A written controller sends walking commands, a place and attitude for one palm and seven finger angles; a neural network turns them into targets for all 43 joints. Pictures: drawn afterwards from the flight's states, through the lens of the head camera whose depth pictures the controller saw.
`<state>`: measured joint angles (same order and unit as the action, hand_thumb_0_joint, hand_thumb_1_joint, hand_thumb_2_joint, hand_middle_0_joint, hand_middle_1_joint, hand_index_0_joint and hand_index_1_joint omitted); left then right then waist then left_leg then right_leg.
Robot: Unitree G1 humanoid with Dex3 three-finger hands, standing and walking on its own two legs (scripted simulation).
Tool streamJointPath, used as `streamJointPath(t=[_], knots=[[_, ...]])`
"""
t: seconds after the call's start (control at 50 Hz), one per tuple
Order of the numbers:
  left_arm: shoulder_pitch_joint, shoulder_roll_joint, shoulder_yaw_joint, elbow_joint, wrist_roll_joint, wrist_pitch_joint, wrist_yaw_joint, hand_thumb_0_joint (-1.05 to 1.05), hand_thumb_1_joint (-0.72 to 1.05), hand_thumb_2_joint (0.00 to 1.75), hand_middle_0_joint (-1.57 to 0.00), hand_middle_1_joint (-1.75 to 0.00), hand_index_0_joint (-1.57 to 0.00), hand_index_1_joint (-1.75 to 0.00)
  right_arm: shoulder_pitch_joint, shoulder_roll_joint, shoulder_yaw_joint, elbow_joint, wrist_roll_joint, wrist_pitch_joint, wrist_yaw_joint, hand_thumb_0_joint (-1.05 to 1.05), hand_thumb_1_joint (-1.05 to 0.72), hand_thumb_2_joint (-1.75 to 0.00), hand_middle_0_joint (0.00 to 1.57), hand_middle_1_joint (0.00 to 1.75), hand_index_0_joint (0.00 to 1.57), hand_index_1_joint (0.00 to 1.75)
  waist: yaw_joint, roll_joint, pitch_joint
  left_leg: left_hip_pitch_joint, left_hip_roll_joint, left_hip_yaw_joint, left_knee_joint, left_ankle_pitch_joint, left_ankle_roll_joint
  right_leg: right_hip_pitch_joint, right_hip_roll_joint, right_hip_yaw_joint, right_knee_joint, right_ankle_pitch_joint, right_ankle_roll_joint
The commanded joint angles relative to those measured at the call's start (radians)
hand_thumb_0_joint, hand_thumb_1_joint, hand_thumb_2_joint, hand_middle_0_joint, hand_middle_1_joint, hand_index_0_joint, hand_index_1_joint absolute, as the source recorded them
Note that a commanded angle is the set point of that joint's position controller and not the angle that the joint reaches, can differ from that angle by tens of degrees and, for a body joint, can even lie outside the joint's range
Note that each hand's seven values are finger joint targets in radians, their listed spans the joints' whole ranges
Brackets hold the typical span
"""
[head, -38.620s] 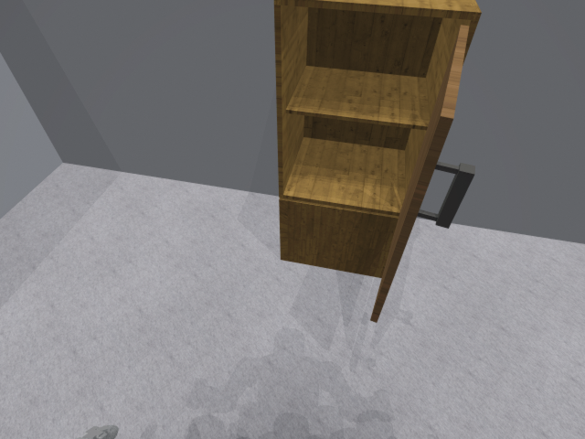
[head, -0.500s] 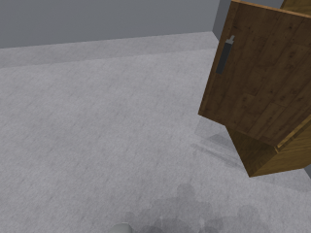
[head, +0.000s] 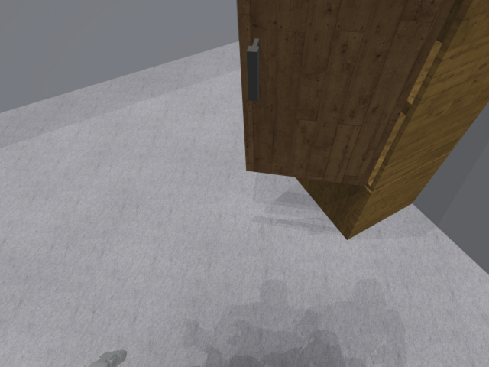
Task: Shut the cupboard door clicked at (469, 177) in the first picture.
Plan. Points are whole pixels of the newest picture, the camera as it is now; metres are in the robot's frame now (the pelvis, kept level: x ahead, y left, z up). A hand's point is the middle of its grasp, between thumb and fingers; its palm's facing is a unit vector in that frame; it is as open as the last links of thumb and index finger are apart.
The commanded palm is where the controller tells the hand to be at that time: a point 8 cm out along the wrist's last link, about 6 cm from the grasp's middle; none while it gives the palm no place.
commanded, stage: turn to face it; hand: left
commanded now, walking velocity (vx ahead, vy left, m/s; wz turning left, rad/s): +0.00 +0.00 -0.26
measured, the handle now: (255, 70) +0.74 +0.01 +0.07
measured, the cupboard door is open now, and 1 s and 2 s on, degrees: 51 51 51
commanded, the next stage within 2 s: take the last steps up to it in 0.14 s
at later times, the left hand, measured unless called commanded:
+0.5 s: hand out of the picture +0.12 +0.21 -0.16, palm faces -0.12 -0.98 -0.14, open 7.4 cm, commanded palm none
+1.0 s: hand (221, 279) +0.30 +0.08 -0.15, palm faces -0.17 -0.97 -0.20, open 7.2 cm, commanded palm none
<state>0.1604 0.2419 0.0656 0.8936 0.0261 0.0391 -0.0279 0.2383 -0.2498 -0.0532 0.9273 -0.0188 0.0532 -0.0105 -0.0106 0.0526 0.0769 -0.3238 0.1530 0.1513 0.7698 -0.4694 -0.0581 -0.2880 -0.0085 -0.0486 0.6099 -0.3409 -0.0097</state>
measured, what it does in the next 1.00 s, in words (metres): walks ahead: left foot, then right foot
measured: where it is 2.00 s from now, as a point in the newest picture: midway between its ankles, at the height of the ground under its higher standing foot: outside the picture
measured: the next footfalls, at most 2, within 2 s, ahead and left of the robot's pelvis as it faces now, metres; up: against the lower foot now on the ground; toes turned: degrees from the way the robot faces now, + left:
left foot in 0.36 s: +0.08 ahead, +0.13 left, +0.00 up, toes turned -2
right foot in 0.84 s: +0.22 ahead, -0.21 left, +0.00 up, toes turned -11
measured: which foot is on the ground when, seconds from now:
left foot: up 0.00-0.34, down 0.36-0.84, up 0.86-1.00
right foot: down 0.00-0.36, up 0.38-0.82, down 0.84-1.00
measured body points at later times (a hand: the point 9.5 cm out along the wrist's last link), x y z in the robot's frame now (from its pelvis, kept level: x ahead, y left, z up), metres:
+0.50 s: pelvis +0.05 +0.02 +0.02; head +0.06 +0.06 +0.47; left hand +0.12 +0.26 -0.15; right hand +0.03 -0.22 -0.11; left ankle +0.04 +0.13 -0.72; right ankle +0.00 -0.11 -0.64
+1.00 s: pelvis +0.19 -0.08 +0.01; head +0.22 -0.09 +0.46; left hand +0.31 +0.13 -0.13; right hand +0.10 -0.30 -0.14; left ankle +0.15 +0.05 -0.65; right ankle +0.17 -0.17 -0.72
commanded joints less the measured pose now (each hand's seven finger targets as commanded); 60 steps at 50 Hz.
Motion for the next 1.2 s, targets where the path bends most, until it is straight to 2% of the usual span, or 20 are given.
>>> streamJointPath(t=[0.0,0.08,0.24,0.3,0.32,0.34,0.36,0.42,0.5,0.7,0.74,0.78,0.8,0.82,0.86,0.96,1.08,1.12,1.16,1.18], knots=[[0.109,0.213,0.052,-0.018,-0.001,-0.024,0.047,0.00,0.90,0.90,-0.20,-0.30,-0.20,-0.30,-0.061,-0.064,-0.014,-0.104,0.006,-0.018,-0.018,0.00,-0.90,-0.90,0.20,0.30,0.20,0.30,0.046,-0.314,-0.113,-0.333,-0.056,-0.151,0.400,-0.079,-0.002,0.240,-0.321,0.394,-0.279,0.563,-0.209],[0.035,0.143,0.022,-0.035,-0.007,-0.033,0.048,0.00,0.90,0.90,-0.20,-0.30,-0.20,-0.30,-0.015,-0.067,-0.012,-0.044,0.001,-0.017,-0.004,0.00,-0.90,-0.90,0.20,0.30,0.20,0.30,0.004,-0.219,-0.119,-0.213,-0.063,-0.137,0.350,0.087,-0.020,0.149,-0.213,0.214,-0.258,0.577,-0.157],[0.076,0.156,0.034,-0.001,0.003,-0.029,0.045,0.00,0.90,0.90,-0.20,-0.30,-0.20,-0.30,-0.028,-0.035,-0.002,-0.043,0.005,-0.030,-0.010,0.00,-0.90,-0.90,0.20,0.30,0.20,0.30,0.025,-0.197,-0.105,-0.094,-0.106,-0.109,-0.005,0.057,-0.010,0.149,-0.226,0.310,-0.269,0.415,-0.194],[0.036,0.127,0.030,0.006,-0.009,-0.024,0.036,0.00,0.90,0.90,-0.20,-0.30,-0.20,-0.30,0.103,-0.040,0.003,0.004,-0.002,-0.058,-0.015,0.00,-0.90,-0.90,0.20,0.30,0.20,0.30,-0.034,-0.178,-0.103,0.197,-0.120,-0.079,-0.315,0.223,0.004,-0.035,-0.149,0.283,-0.224,0.033,-0.124],[0.046,0.072,0.020,-0.002,-0.014,-0.020,0.029,0.00,0.90,0.90,-0.20,-0.30,-0.20,-0.30,0.157,-0.105,-0.006,0.018,-0.010,-0.072,-0.018,0.00,-0.90,-0.90,0.20,0.30,0.20,0.30,-0.053,0.009,-0.107,0.321,-0.014,-0.235,-0.439,0.110,0.039,-0.184,-0.053,0.222,-0.089,-0.141,-0.076],[0.052,0.012,0.009,-0.023,-0.017,-0.017,0.020,0.00,0.90,0.90,-0.20,-0.30,-0.20,-0.30,0.220,-0.212,-0.031,0.026,-0.027,-0.073,-0.022,0.00,-0.90,-0.90,0.20,0.30,0.20,0.30,-0.077,0.299,-0.068,0.331,0.240,-0.571,-0.576,-0.123,0.128,-0.344,0.087,0.051,0.186,-0.273,-0.016],[-0.017,0.052,0.012,-0.054,-0.001,-0.017,0.015,0.00,0.90,0.90,-0.20,-0.30,-0.20,-0.30,0.239,-0.235,-0.036,0.018,-0.022,-0.068,-0.026,0.00,-0.90,-0.90,0.20,0.30,0.20,0.30,-0.096,0.238,-0.005,0.221,0.333,-0.680,-0.648,-0.239,0.196,-0.373,0.037,0.084,0.352,-0.251,-0.020],[0.005,0.064,0.035,-0.010,0.014,-0.019,-0.010,0.00,0.90,0.90,-0.20,-0.30,-0.20,-0.30,0.124,-0.128,-0.005,-0.007,-0.023,-0.085,-0.032,0.00,-0.90,-0.90,0.20,0.30,0.20,0.30,-0.023,0.136,0.052,0.126,0.197,-0.457,-0.646,-0.057,0.139,-0.365,-0.019,0.107,0.531,-0.034,-0.004],[0.057,0.019,0.020,0.022,0.005,-0.022,-0.016,0.00,0.90,0.90,-0.20,-0.30,-0.20,-0.30,0.173,-0.085,0.006,0.019,-0.011,-0.110,-0.033,0.00,-0.90,-0.90,0.20,0.30,0.20,0.30,-0.010,0.079,-0.011,0.235,0.127,-0.222,-0.596,0.276,0.125,-0.367,-0.017,0.075,0.530,0.103,0.020],[-0.096,-0.009,-0.006,0.004,-0.003,-0.041,-0.019,0.00,0.90,0.90,-0.20,-0.30,-0.20,-0.30,0.268,-0.088,-0.014,0.108,-0.021,-0.104,-0.023,0.00,-0.90,-0.90,0.20,0.30,0.20,0.30,-0.059,0.124,0.028,0.291,0.177,-0.112,-0.520,0.503,0.180,-0.243,-0.049,-0.033,0.071,0.093,0.003],[-0.037,-0.001,-0.001,0.032,-0.004,-0.049,-0.016,0.00,0.90,0.90,-0.20,-0.30,-0.20,-0.30,0.246,-0.096,-0.017,0.115,-0.018,-0.100,-0.021,0.00,-0.90,-0.90,0.20,0.30,0.20,0.30,-0.027,0.115,0.006,0.245,0.164,-0.094,-0.467,0.539,0.167,-0.097,-0.017,-0.061,-0.010,0.106,-0.016],[0.172,0.055,0.016,0.108,-0.001,-0.068,-0.004,0.00,0.90,0.90,-0.20,-0.30,-0.20,-0.30,0.227,-0.072,-0.009,0.120,-0.004,-0.100,-0.012,0.00,-0.90,-0.90,0.20,0.30,0.20,0.30,0.072,0.001,-0.096,0.119,0.078,-0.023,-0.224,0.602,0.114,0.251,0.005,-0.049,-0.135,0.183,-0.045],[0.319,0.135,0.037,0.156,0.005,-0.083,0.011,0.00,0.90,0.90,-0.20,-0.30,-0.20,-0.30,0.215,-0.031,-0.002,0.105,0.010,-0.105,-0.001,0.00,-0.90,-0.90,0.20,0.30,0.20,0.30,0.133,-0.165,-0.195,-0.081,-0.007,0.042,0.013,0.406,0.073,0.489,-0.183,0.175,-0.187,0.118,-0.115],[0.398,0.208,0.051,0.184,-0.005,-0.087,0.023,0.00,0.90,0.90,-0.20,-0.30,-0.20,-0.30,0.203,0.022,0.010,0.073,0.019,-0.104,-0.004,0.00,-0.90,-0.90,0.20,0.30,0.20,0.30,0.140,-0.346,-0.247,-0.229,-0.126,0.011,0.298,-0.164,0.050,0.544,-0.399,0.475,-0.309,0.169,-0.210],[0.263,0.149,0.039,0.162,-0.013,-0.081,0.041,0.00,0.90,0.90,-0.20,-0.30,-0.20,-0.30,0.129,0.004,-0.007,0.068,0.015,-0.090,-0.006,0.00,-0.90,-0.90,0.20,0.30,0.20,0.30,0.091,-0.218,-0.117,-0.285,-0.061,-0.124,0.468,-0.062,0.072,0.356,-0.372,0.402,-0.371,0.173,-0.224],[0.095,0.021,-0.009,0.125,-0.004,-0.101,0.047,0.00,0.90,0.90,-0.20,-0.30,-0.20,-0.30,0.180,0.072,0.006,0.108,-0.007,-0.066,0.002,0.00,-0.90,-0.90,0.20,0.30,0.20,0.30,-0.031,-0.139,-0.039,-0.133,-0.032,-0.107,0.270,0.101,0.040,0.072,-0.251,0.072,-0.377,0.438,-0.174],[0.124,0.018,-0.012,0.152,-0.006,-0.104,0.047,0.00,0.90,0.90,-0.20,-0.30,-0.20,-0.30,0.084,0.083,0.022,0.079,-0.004,-0.079,0.005,0.00,-0.90,-0.90,0.20,0.30,0.20,0.30,-0.009,-0.133,-0.043,-0.052,-0.080,-0.062,-0.120,0.193,0.033,0.153,-0.229,0.062,-0.307,0.585,-0.175],[0.119,0.007,-0.023,0.159,-0.018,-0.095,0.058,0.00,0.90,0.90,-0.20,-0.30,-0.20,-0.30,0.106,0.067,0.032,0.104,-0.002,-0.086,-0.003,0.00,-0.90,-0.90,0.20,0.30,0.20,0.30,-0.026,-0.102,-0.089,0.116,-0.094,-0.083,-0.311,0.470,0.032,0.146,-0.177,0.021,-0.191,0.680,-0.106],[0.169,-0.021,-0.037,0.157,-0.022,-0.076,0.072,0.00,0.90,0.90,-0.20,-0.30,-0.20,-0.30,0.140,-0.029,0.019,0.109,0.003,-0.094,-0.018,0.00,-0.90,-0.90,0.20,0.30,0.20,0.30,-0.016,0.041,-0.162,0.301,0.062,-0.213,-0.257,1.122,0.111,0.063,-0.100,0.002,-0.123,0.405,-0.011],[0.187,-0.026,-0.038,0.161,-0.023,-0.063,0.081,0.00,0.90,0.90,-0.20,-0.30,-0.20,-0.30,0.122,-0.059,0.016,0.108,0.007,-0.082,-0.026,0.00,-0.90,-0.90,0.20,0.30,0.20,0.30,-0.011,0.076,-0.141,0.290,0.114,-0.238,-0.255,1.188,0.151,0.054,-0.081,-0.001,-0.149,0.220,0.005]])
